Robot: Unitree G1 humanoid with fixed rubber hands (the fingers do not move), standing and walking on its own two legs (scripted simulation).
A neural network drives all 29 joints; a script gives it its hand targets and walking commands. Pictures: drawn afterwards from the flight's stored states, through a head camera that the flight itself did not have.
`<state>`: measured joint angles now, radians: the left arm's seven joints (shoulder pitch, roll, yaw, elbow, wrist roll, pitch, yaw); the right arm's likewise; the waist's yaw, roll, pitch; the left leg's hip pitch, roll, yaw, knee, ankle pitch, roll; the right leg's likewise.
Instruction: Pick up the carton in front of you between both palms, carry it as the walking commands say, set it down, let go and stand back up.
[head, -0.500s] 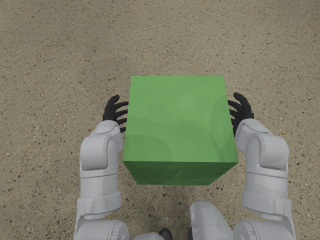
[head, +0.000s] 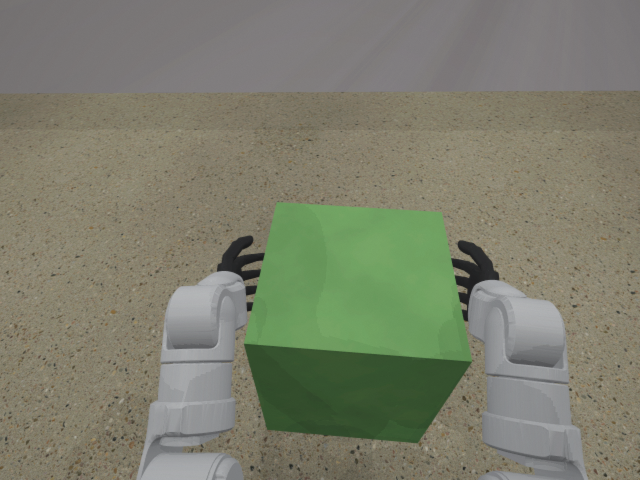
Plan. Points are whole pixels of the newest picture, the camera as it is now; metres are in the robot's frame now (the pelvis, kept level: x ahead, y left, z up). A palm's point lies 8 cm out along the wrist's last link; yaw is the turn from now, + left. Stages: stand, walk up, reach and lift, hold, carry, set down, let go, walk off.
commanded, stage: carry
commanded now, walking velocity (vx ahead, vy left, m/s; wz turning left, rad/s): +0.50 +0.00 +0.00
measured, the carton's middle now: (349, 326) +0.32 +0.01 +0.03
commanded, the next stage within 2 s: none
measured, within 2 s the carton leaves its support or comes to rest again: neither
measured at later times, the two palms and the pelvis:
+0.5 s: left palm (283, 180) +0.57 +0.14 +0.08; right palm (460, 190) +0.56 -0.16 +0.07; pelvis +0.31 +0.00 -0.02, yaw -3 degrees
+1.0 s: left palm (296, 104) +0.88 +0.15 +0.06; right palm (427, 109) +0.86 -0.14 +0.07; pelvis +0.61 +0.03 -0.01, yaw -5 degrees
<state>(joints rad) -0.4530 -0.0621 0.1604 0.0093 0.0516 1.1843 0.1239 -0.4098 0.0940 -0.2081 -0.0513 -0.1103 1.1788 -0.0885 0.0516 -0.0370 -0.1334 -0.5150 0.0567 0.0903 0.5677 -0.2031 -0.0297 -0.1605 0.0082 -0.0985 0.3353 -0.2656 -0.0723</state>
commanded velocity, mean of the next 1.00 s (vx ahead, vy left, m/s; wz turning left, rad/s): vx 0.50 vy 0.00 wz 0.00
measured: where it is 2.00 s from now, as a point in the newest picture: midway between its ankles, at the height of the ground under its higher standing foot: (363, 259)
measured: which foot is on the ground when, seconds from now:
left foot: up 0.00-0.08, down 0.10-0.48, up 0.50-0.82, down 0.84-1.00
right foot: down 0.00-0.12, up 0.14-0.44, down 0.46-0.88, up 0.90-1.00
